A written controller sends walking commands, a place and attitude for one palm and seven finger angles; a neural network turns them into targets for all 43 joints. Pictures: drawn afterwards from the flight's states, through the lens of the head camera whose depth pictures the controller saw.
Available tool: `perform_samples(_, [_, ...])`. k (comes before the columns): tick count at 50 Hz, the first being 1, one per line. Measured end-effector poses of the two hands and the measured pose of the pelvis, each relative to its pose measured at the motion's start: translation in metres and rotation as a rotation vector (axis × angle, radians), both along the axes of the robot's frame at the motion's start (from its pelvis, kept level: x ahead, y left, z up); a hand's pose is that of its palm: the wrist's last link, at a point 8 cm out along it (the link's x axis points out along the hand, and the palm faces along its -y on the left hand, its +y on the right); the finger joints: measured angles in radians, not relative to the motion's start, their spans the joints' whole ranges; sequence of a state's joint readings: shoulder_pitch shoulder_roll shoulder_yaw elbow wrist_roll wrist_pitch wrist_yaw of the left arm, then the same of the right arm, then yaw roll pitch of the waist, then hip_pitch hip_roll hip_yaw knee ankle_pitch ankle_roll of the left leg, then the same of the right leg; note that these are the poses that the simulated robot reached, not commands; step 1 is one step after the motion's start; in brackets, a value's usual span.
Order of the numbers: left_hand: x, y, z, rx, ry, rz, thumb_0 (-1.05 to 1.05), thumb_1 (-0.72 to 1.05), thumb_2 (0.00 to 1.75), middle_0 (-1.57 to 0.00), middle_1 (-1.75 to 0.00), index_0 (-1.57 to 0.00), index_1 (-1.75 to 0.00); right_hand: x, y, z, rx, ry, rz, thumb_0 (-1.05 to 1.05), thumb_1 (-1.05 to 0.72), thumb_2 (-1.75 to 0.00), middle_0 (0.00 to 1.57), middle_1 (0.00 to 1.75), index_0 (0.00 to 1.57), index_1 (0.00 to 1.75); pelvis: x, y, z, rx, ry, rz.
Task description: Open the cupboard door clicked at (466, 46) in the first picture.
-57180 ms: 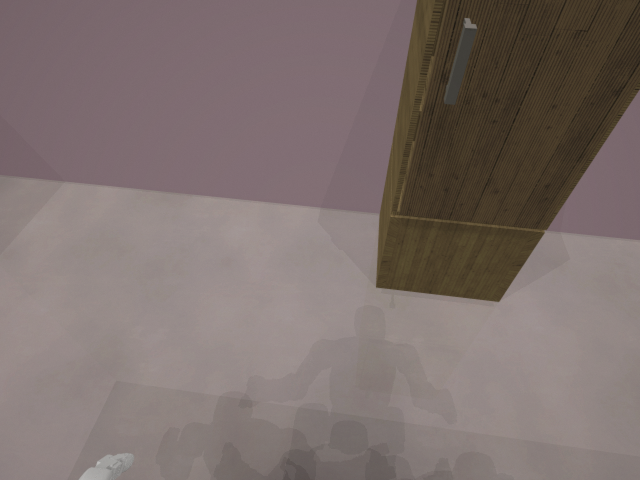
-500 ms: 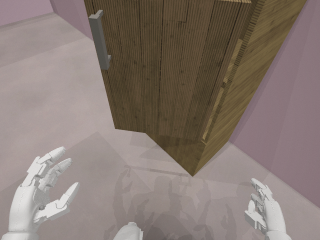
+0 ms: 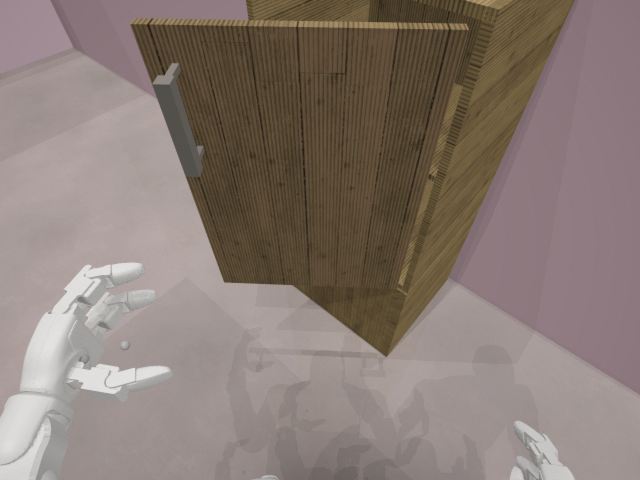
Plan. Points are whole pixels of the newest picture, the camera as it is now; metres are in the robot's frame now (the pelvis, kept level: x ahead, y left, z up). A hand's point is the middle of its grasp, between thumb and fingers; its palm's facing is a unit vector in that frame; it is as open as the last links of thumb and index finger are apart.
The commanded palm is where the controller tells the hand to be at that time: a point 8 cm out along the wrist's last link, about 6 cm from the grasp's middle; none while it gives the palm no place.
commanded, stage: raise the hand with hooked fingers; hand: left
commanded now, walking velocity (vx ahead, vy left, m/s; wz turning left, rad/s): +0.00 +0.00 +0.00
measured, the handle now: (184, 122) +0.55 +0.24 +0.15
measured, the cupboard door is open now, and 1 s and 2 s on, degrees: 38 38 38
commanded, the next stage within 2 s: move the hooked fingers beside the handle in 1.06 s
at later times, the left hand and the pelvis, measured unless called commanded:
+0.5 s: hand (39, 271) +0.27 +0.29 +0.17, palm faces +0.11 -0.99 -0.08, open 13.9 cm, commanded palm +0.24 +0.34 +0.17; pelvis -0.01 +0.01 +0.02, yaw +1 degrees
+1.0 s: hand (69, 253) +0.29 +0.27 +0.18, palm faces +0.10 -0.99 -0.06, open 14.0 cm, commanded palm +0.26 +0.31 +0.17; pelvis +0.00 -0.01 +0.02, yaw +0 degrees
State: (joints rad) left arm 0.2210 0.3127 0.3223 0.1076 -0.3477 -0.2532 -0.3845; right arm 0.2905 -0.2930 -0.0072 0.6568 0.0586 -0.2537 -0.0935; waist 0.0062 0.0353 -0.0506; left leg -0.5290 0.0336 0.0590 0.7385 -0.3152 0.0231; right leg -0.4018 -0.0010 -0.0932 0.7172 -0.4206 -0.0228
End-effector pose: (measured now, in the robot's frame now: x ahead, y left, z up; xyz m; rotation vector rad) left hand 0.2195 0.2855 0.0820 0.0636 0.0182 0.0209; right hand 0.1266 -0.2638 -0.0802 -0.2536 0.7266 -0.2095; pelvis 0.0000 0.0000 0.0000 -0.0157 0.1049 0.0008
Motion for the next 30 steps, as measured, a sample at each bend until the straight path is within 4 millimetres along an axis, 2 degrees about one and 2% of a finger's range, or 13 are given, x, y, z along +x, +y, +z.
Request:
perform_samples(3, [0.007, 0.005, 0.011, 0.005, -0.028, -0.007, 0.00, -0.18, 0.43, -0.28, -1.00, -0.28, -0.99, 0.016, 0.009, 0.012, -0.005, -0.061, 0.013, 0.01, -0.91, -0.89, 0.20, 0.29, 0.20, 0.30, 0.001, 0.004, 0.003, -0.001, -0.016, 0.000])
perform_samples(9, [0.019, 0.028, 0.047, 0.012, -0.128, 0.048, -0.01, -0.32, 0.37, -0.29, -1.09, -0.29, -1.08, 0.045, 0.036, 0.031, 0.032, -0.162, 0.072, 0.01, -0.91, -0.89, 0.20, 0.29, 0.20, 0.30, 0.002, 0.010, 0.008, -0.004, -0.050, 0.006])
perform_samples(14, [0.023, 0.041, 0.056, -0.002, -0.063, 0.048, -0.01, -0.42, 0.33, -0.29, -1.15, -0.30, -1.14, 0.055, 0.056, 0.036, 0.069, -0.186, 0.111, 0.01, -0.91, -0.89, 0.21, 0.30, 0.20, 0.30, -0.001, 0.014, 0.013, -0.005, -0.069, 0.013])
perform_samples(18, [0.023, 0.045, 0.059, 0.002, -0.024, 0.046, -0.01, -0.46, 0.31, -0.29, -1.18, -0.30, -1.17, 0.054, 0.064, 0.036, 0.079, -0.175, 0.131, 0.01, -0.90, -0.89, 0.21, 0.30, 0.21, 0.30, -0.003, 0.015, 0.015, -0.006, -0.084, 0.018])
perform_samples(22, [0.024, 0.051, 0.074, 0.015, -0.070, 0.067, -0.01, -0.48, 0.30, -0.30, -1.19, -0.30, -1.19, 0.047, 0.066, 0.034, 0.077, -0.146, 0.139, 0.01, -0.90, -0.89, 0.21, 0.30, 0.21, 0.30, -0.005, 0.014, 0.018, -0.004, -0.100, 0.022])
perform_samples(26, [0.030, 0.060, 0.092, 0.020, -0.110, 0.084, -0.01, -0.49, 0.30, -0.30, -1.20, -0.30, -1.19, 0.037, 0.061, 0.031, 0.072, -0.115, 0.130, 0.01, -0.90, -0.89, 0.21, 0.30, 0.21, 0.30, -0.007, 0.011, 0.020, -0.003, -0.112, 0.024])
perform_samples(30, [0.038, 0.064, 0.101, 0.019, -0.080, 0.075, -0.01, -0.49, 0.30, -0.30, -1.20, -0.30, -1.19, 0.027, 0.051, 0.028, 0.068, -0.095, 0.106, 0.01, -0.90, -0.89, 0.21, 0.30, 0.21, 0.30, -0.008, 0.008, 0.022, -0.001, -0.117, 0.025])
